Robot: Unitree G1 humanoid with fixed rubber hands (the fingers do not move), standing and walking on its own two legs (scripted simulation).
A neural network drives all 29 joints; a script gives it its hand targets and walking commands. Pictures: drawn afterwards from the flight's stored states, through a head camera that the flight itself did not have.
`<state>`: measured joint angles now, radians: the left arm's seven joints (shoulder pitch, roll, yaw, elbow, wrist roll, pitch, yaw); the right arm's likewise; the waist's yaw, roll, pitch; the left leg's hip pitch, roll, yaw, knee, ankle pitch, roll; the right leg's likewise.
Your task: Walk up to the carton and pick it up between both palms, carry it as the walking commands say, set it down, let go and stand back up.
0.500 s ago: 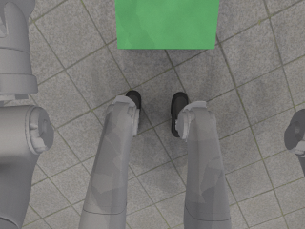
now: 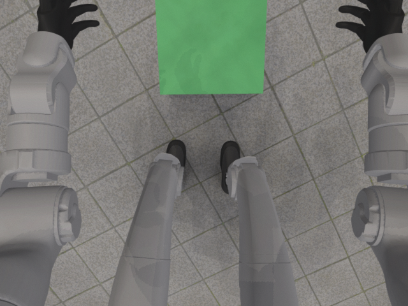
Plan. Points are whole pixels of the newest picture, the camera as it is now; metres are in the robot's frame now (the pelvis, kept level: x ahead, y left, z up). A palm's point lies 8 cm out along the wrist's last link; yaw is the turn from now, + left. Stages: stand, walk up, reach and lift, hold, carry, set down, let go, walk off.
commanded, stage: let go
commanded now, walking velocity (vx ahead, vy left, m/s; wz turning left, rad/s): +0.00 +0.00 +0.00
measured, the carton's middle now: (210, 50) +0.53 +0.00 -0.58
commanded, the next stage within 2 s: stand in 1.24 s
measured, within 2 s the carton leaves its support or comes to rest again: neither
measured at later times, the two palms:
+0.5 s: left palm (3, 190) +0.28 +0.24 -0.02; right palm out of the picture +0.31 -0.23 -0.02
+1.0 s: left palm out of the picture +0.25 +0.22 +0.02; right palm out of the picture +0.23 -0.22 +0.03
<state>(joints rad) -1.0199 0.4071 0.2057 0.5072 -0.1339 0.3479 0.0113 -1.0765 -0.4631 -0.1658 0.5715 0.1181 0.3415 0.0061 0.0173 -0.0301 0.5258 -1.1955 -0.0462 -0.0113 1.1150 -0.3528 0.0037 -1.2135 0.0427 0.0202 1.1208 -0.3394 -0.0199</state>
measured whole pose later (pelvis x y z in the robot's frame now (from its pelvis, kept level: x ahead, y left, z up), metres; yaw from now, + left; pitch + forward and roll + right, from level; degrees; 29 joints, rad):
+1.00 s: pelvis +0.09 +0.00 +0.10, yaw +0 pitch -8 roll +0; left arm 0.21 0.17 0.05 0.41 0.04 0.15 -0.08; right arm 0.25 -0.17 -0.05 0.39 -0.04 0.14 0.08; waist -0.01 -0.02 0.23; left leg -0.05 -0.04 -0.03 0.49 -0.29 0.02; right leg -0.07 0.04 0.03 0.50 -0.28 -0.02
